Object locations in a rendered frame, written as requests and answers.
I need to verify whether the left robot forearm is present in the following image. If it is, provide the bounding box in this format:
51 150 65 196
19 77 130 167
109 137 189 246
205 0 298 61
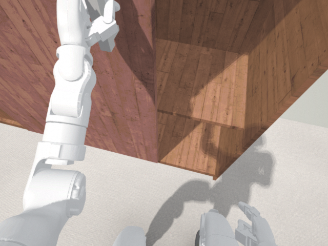
23 44 96 209

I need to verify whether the right robot shin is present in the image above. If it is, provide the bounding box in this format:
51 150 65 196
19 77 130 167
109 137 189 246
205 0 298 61
199 209 218 246

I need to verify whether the left robot upper arm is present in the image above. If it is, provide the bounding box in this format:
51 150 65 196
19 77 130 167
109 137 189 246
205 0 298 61
0 168 86 246

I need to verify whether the wardrobe door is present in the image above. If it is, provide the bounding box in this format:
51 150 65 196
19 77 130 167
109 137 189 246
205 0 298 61
0 0 158 163
0 108 16 121

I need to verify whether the robot left hand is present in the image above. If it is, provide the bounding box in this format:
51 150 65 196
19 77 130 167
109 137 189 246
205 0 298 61
56 0 120 51

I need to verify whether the robot right hand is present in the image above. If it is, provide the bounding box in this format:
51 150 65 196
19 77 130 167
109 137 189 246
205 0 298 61
235 201 275 246

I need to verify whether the robot right thigh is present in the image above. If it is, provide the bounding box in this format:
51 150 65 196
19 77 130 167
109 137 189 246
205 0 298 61
199 212 239 246

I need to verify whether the handle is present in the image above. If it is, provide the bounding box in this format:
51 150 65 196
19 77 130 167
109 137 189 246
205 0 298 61
85 0 119 52

